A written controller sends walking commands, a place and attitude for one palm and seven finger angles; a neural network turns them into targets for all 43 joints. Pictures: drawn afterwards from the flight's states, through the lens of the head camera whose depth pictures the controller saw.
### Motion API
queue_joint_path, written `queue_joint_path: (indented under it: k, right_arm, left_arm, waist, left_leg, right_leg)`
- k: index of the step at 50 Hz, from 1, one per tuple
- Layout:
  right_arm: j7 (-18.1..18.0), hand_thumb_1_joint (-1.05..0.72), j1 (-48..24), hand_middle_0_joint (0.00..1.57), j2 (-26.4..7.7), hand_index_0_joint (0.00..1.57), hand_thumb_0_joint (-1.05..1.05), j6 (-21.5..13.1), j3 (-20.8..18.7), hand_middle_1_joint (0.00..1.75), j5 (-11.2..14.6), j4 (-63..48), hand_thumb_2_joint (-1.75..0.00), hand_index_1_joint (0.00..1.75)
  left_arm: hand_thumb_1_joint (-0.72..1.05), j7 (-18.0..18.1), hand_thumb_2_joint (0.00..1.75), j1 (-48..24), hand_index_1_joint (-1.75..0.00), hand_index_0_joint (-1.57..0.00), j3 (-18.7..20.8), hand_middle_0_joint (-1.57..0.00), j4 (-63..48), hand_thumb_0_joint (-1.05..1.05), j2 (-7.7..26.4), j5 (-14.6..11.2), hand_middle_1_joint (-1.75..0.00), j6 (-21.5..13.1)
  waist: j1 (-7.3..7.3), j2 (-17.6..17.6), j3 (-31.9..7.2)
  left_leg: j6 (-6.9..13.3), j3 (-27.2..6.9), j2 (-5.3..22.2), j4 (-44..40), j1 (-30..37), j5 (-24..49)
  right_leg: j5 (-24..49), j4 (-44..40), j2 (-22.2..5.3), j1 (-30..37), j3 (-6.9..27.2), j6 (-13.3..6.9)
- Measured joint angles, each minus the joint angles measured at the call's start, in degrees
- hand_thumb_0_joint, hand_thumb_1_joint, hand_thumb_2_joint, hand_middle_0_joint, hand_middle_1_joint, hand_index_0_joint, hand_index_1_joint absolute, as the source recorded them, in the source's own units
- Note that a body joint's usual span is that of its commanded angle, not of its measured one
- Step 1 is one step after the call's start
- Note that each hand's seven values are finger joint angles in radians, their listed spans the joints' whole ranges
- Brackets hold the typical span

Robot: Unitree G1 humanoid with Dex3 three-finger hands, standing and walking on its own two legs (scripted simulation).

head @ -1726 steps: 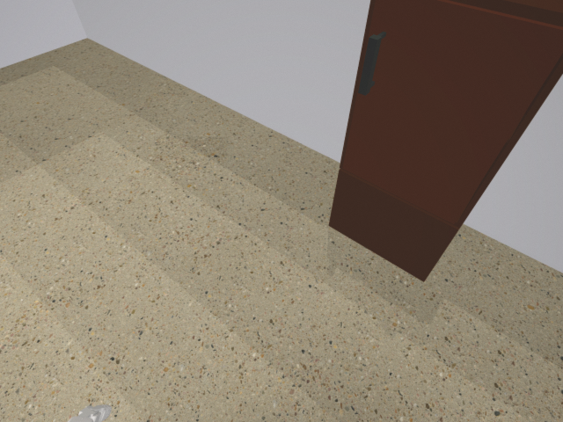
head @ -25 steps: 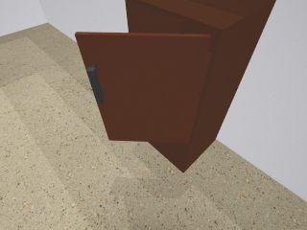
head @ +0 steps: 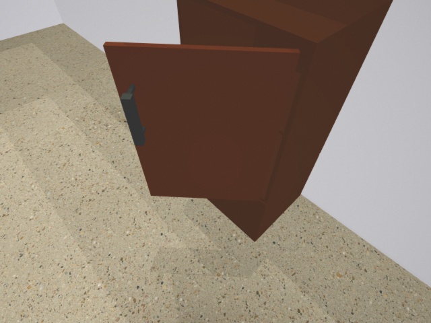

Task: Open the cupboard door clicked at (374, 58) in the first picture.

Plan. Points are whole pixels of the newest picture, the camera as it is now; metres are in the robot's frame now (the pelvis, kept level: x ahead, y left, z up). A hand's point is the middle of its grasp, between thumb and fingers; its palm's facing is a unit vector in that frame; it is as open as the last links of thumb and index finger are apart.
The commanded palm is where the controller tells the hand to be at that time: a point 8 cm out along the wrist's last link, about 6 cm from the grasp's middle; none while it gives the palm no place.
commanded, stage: look again from close up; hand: left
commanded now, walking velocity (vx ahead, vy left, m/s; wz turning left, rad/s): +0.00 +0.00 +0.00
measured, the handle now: (136, 115) +0.57 +0.25 +0.04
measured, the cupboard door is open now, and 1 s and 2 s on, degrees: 43 43 43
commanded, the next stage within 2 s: raise the hand with hooked fingers in 0.22 s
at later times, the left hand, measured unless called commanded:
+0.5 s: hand (119, 283) +0.19 +0.19 -0.03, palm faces +0.27 -0.96 -0.09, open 7.6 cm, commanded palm +0.12 +0.24 -0.06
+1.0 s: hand (105, 287) +0.18 +0.21 -0.02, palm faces -0.01 -1.00 -0.04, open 10.2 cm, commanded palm +0.15 +0.27 -0.02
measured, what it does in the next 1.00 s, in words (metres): lowers itself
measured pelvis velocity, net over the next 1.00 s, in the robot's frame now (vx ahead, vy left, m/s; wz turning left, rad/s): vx -0.04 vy -0.03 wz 0.06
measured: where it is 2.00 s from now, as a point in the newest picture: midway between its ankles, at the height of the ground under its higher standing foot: outside the picture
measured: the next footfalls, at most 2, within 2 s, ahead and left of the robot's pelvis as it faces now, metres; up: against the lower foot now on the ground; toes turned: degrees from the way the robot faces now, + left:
none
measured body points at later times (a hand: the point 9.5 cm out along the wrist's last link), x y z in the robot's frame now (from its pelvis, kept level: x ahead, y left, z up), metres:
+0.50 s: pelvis +0.00 -0.01 -0.01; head +0.01 -0.02 +0.44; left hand +0.17 +0.24 -0.02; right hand +0.11 -0.25 -0.13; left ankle -0.02 +0.09 -0.74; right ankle -0.01 -0.12 -0.74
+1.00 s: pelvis -0.04 -0.03 -0.08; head +0.02 -0.01 +0.37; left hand +0.18 +0.27 -0.02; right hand +0.15 -0.24 -0.16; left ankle -0.02 +0.09 -0.74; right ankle -0.01 -0.12 -0.74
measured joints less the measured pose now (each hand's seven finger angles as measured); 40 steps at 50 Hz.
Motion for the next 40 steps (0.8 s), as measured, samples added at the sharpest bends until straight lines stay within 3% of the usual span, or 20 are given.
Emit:
queue_joint_path:
  k: [17, 18, 19, 22, 24, 26, 29, 31, 33, 35, 40]
  right_arm:
    - [-0.13, -0.91, -0.90, 0.20, 0.64, 0.20, 0.00, 0.05, -0.19, 0.30, 0.21, 0.74, -0.90, 0.30]
    - [-0.23, -0.91, 0.20, 0.20, 0.48, 0.20, 0.00, -0.35, -0.19, 0.30, 1.01, -1.87, -0.90, 0.30]
    - [-0.92, -0.91, 1.93, 0.20, 0.41, 0.20, 0.01, -2.64, -0.15, 0.30, 1.44, -4.71, -0.90, 0.30]
    - [-2.03, -0.91, 4.65, 0.20, -0.07, 0.20, 0.01, -9.45, -0.94, 0.30, 2.24, -11.16, -0.90, 0.30]
    - [-1.70, -0.91, 4.01, 0.20, -0.89, 0.20, 0.01, -11.62, -1.70, 0.30, 1.62, -15.03, -0.90, 0.30]
    - [-0.85, -0.91, 2.09, 0.20, -1.63, 0.20, 0.01, -12.60, -2.29, 0.30, 1.21, -18.76, -0.90, 0.30]
    - [0.54, -0.91, -1.47, 0.20, -2.74, 0.20, 0.01, -13.55, -3.14, 0.30, 0.96, -24.50, -0.90, 0.30]
    - [1.06, -0.91, -3.49, 0.20, -3.93, 0.20, 0.01, -13.95, -3.78, 0.30, 1.29, -28.39, -0.90, 0.30]
    - [0.77, -0.91, -4.80, 0.20, -5.07, 0.20, 0.01, -13.67, -4.21, 0.30, 2.06, -31.74, -0.90, 0.30]
    - [0.00, -0.91, -5.29, 0.20, -6.03, 0.20, 0.01, -13.37, -4.46, 0.30, 2.68, -34.44, -0.90, 0.30]
    - [-1.84, -0.91, -4.47, 0.20, -6.03, 0.20, 0.01, -13.09, -3.49, 0.30, 2.87, -35.88, -0.90, 0.30]
  left_arm:
    - [0.91, 0.63, 0.90, -0.80, -0.30, -0.20, 0.35, -0.20, 0.47, 0.00, 0.36, 0.08, -0.30, -0.50]
    - [0.91, 0.66, 0.90, 2.03, -0.30, -0.20, 1.74, -0.20, -8.74, 0.01, 0.10, -2.27, -0.30, 3.07]
    - [0.90, 1.05, 0.90, 5.48, -0.30, -0.20, 2.90, -0.20, -19.93, 0.01, -0.02, -3.69, -0.31, 3.86]
    - [0.89, 2.80, 0.89, 10.52, -0.31, -0.20, 4.02, -0.20, -42.99, 0.02, -0.39, -7.60, -0.32, -0.56]
    - [0.87, 0.68, 0.88, 8.71, -0.33, -0.20, 5.99, -0.20, -49.10, 0.01, -1.00, -9.52, -0.33, -6.27]
    - [0.84, -3.66, 0.87, 6.32, -0.34, -0.20, 8.32, -0.20, -50.76, 0.01, -1.04, -11.38, -0.35, -14.12]
    - [0.79, -13.23, 0.85, 4.10, -0.38, -0.20, 10.85, -0.21, -50.07, 0.01, 0.13, -14.10, -0.38, -26.27]
    - [0.75, -20.21, 0.83, 3.49, -0.40, -0.20, 12.02, -0.21, -48.93, 0.00, 1.39, -15.53, -0.41, -31.40]
    - [0.70, -25.27, 0.81, 3.91, -0.43, -0.21, 13.04, -0.21, -48.34, 0.00, 2.54, -17.47, -0.44, -31.59]
    - [0.66, -27.50, 0.80, 4.96, -0.46, -0.22, 14.00, -0.22, -48.61, 0.00, 3.06, -19.35, -0.46, -29.01]
    - [0.54, -25.76, 0.75, 7.10, -0.53, -0.22, 16.00, -0.23, -53.57, 0.01, 3.64, -20.15, -0.54, -24.86]
  waist:
    - [-0.05, 0.16, -0.03]
    - [-0.24, 0.31, 0.10]
    - [0.17, 0.07, 0.02]
    - [-0.63, 0.12, -2.22]
    - [-1.42, 0.92, -4.12]
    - [-1.54, 0.97, -6.26]
    - [-1.19, -0.07, -8.85]
    - [-0.57, -0.58, -9.50]
    - [0.20, -1.18, -10.02]
    - [0.94, -1.29, -10.19]
    - [2.56, -0.52, -9.32]
  left_leg:
    - [-0.73, -0.36, 0.89, 0.14, 0.46, -0.68]
    - [-0.78, -0.58, 0.97, 1.01, -0.14, -1.04]
    - [-0.75, -0.58, 0.67, 1.06, -0.21, -1.13]
    - [-0.82, -1.85, -0.49, 2.89, -2.72, -1.37]
    - [-0.83, -2.90, -0.49, 6.92, -7.18, -2.50]
    - [-1.07, -2.85, -0.10, 12.08, -12.89, -4.21]
    - [-1.54, -2.31, 0.66, 21.63, -22.72, -7.65]
    - [-1.81, -2.40, 1.13, 27.98, -28.55, -8.98]
    - [-1.98, -2.55, 1.33, 33.37, -33.06, -11.92]
    - [-2.38, -3.19, 1.51, 37.21, -36.16, -13.47]
    - [-2.74, -5.78, 2.33, 41.95, -39.00, -15.43]
  right_leg:
    - [-0.34, -0.97, 0.86, 1.05, -0.39, -0.51]
    - [-0.43, -0.59, 0.90, 0.73, -0.64, -0.53]
    - [-0.80, 0.32, 0.61, 0.25, -0.63, -0.64]
    - [-2.84, 3.92, -0.72, -2.37, -1.89, -0.61]
    - [-3.85, 6.76, -0.89, -5.88, -3.02, -0.71]
    - [-5.20, 11.48, -0.69, -11.48, -3.02, -1.05]
    - [-8.36, 21.06, -0.28, -21.60, -2.53, -1.72]
    - [-10.59, 27.38, 0.07, -27.42, -2.52, -2.11]
    - [-12.55, 32.48, 0.15, -31.88, -2.61, -2.45]
    - [-13.98, 35.84, 0.21, -34.58, -3.22, -2.71]
    - [-15.24, 38.14, 1.01, -35.64, -5.77, -3.27]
